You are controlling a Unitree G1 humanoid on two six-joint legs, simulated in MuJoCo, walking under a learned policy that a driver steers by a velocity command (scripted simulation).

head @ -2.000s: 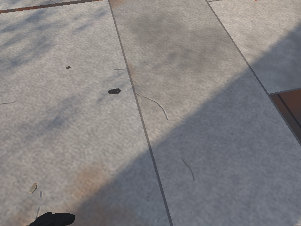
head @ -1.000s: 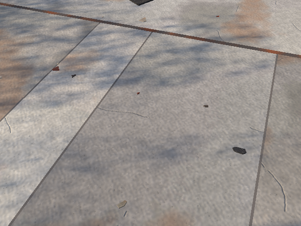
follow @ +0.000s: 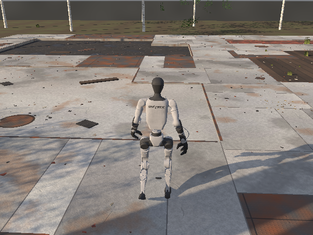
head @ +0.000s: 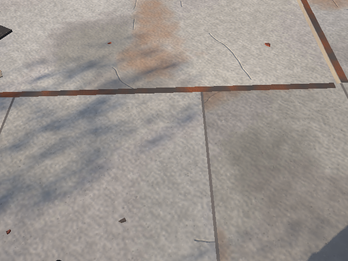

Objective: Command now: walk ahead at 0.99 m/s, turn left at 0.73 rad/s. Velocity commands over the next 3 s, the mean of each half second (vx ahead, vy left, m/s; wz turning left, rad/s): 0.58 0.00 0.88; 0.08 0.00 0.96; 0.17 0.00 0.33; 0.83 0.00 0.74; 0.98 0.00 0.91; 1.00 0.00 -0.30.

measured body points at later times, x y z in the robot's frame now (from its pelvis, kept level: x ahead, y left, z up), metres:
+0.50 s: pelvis +0.36 +0.04 -0.01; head +0.42 +0.07 +0.43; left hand +0.42 +0.33 -0.11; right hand +0.55 -0.18 -0.14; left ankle +0.43 +0.08 -0.73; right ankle +0.45 -0.11 -0.64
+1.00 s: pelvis +0.52 +0.02 +0.01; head +0.56 +0.04 +0.46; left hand +0.41 +0.33 -0.06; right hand +0.84 -0.08 -0.09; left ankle +0.41 +0.07 -0.66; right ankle +0.63 -0.01 -0.73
